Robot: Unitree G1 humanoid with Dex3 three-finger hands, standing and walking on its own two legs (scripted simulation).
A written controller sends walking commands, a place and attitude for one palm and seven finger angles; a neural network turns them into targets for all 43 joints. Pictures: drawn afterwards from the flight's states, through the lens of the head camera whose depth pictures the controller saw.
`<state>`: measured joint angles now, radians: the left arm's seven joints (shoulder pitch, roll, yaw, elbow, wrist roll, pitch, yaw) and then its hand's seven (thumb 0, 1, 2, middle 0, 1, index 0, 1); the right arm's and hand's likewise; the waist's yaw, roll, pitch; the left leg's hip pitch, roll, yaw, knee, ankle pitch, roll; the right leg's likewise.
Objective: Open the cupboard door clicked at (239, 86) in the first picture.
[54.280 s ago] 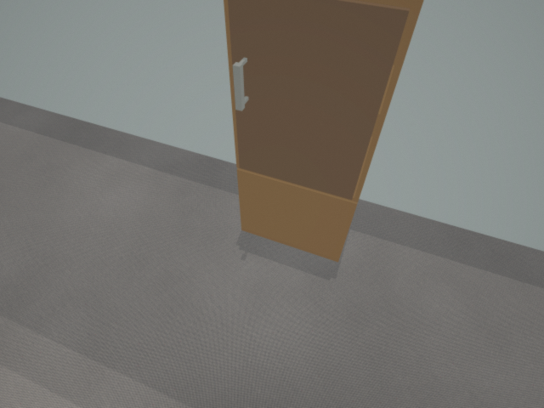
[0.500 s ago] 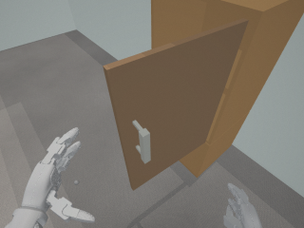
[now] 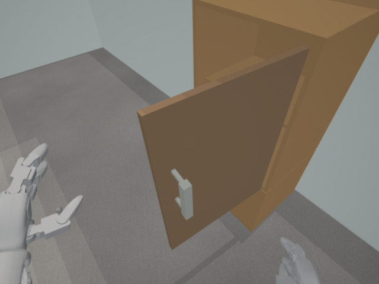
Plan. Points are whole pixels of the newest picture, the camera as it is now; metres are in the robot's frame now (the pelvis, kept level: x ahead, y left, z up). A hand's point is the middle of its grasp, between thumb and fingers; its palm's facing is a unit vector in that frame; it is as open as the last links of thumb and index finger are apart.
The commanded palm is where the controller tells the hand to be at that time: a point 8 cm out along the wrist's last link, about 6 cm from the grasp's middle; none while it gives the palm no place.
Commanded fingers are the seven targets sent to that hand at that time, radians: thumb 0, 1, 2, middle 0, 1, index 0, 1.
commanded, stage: draw the hand back to the body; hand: left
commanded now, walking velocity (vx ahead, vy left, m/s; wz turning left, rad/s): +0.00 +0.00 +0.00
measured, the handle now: (181, 194) +0.31 +0.06 +0.01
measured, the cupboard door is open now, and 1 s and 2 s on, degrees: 85 85 85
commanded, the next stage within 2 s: step back with the hand held close in 0.52 s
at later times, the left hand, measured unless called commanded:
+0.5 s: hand (51, 205) +0.19 +0.25 +0.15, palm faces +0.43 -0.80 -0.42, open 7.4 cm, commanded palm +0.14 +0.29 +0.17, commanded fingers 0.00 0.90 0.90 -0.20 -0.30 -0.20 -0.30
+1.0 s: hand (46, 214) +0.17 +0.25 +0.15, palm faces +0.32 -0.79 -0.52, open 7.4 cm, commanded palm +0.11 +0.30 +0.18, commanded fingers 0.00 0.90 0.90 -0.20 -0.30 -0.20 -0.30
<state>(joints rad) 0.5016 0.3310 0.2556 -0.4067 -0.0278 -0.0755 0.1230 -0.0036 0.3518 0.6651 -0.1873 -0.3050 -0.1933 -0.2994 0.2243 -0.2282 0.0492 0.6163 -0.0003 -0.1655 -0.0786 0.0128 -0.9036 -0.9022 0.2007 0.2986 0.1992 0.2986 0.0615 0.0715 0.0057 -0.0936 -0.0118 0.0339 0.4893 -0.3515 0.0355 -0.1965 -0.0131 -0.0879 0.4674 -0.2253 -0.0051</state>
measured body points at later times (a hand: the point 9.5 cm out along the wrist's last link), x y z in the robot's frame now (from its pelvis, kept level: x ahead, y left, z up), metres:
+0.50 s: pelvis +0.00 -0.01 +0.01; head -0.02 -0.03 +0.46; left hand +0.16 +0.29 +0.18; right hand +0.18 -0.23 -0.08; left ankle -0.05 +0.09 -0.74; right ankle +0.02 -0.12 -0.74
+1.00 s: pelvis -0.04 +0.00 +0.00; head -0.02 +0.00 +0.45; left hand +0.15 +0.29 +0.18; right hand +0.13 -0.26 -0.08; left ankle -0.05 +0.09 -0.74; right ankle +0.02 -0.12 -0.74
